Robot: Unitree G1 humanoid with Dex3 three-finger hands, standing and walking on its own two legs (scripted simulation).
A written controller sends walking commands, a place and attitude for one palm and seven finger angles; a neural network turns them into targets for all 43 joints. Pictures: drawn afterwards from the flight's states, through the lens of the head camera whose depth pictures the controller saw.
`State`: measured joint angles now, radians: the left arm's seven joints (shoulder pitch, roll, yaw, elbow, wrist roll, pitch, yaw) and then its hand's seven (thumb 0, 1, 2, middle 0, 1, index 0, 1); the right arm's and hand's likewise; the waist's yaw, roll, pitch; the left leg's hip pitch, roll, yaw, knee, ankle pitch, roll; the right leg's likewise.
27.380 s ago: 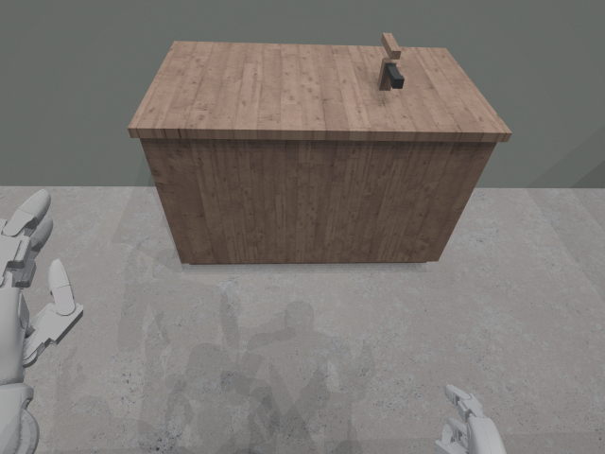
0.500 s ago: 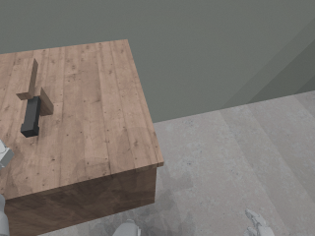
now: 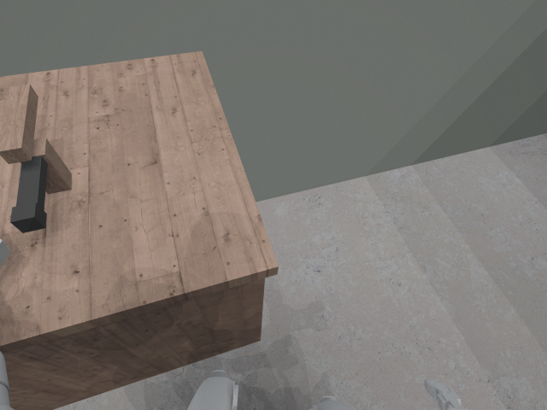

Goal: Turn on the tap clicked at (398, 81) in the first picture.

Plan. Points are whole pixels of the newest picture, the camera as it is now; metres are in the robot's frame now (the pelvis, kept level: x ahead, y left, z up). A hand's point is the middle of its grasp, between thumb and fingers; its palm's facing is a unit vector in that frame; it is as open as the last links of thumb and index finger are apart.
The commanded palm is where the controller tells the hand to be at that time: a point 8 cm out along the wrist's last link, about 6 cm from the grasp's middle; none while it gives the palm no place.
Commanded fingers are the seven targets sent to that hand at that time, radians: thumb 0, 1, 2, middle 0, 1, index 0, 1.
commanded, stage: reach beside the lever's end, fingers flat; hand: left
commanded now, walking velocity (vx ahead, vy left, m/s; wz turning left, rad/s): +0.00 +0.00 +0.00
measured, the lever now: (29, 217) +0.34 +0.35 +0.07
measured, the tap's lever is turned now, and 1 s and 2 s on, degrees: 0 3 30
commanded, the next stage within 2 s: push the lever round in 0.12 s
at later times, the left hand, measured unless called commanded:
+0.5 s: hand (15, 237) +0.32 +0.36 +0.06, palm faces +0.56 -0.82 -0.13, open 7.8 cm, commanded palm +0.27 +0.39 +0.06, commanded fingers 0.00 0.90 0.90 -0.15 -0.15 -0.15 -0.15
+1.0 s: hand (33, 241) +0.31 +0.34 +0.06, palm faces +0.57 -0.81 -0.12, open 7.7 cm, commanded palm +0.27 +0.36 +0.06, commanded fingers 0.00 0.90 0.90 -0.15 -0.15 -0.15 -0.15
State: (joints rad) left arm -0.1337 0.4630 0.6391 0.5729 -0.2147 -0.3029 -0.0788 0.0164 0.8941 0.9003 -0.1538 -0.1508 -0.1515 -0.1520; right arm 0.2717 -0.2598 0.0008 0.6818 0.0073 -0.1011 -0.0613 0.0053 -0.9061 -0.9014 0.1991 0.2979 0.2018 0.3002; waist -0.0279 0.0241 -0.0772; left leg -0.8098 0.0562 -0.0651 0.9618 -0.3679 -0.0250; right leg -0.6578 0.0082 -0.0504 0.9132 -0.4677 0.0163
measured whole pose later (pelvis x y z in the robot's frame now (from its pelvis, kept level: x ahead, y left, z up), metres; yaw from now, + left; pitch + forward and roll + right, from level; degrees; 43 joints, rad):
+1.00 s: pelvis +0.01 -0.01 +0.00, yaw +1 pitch +12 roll -3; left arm -0.10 0.38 0.56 0.49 -0.21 -0.31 -0.01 0.03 0.93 0.91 -0.15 -0.15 -0.15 -0.15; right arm 0.23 -0.25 -0.01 0.69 0.01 -0.09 -0.07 0.00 -0.91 -0.90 0.20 0.30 0.20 0.30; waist -0.01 0.03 -0.08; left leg -0.78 0.06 -0.08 0.96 -0.39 -0.04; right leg -0.63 0.01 -0.06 0.92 -0.50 0.00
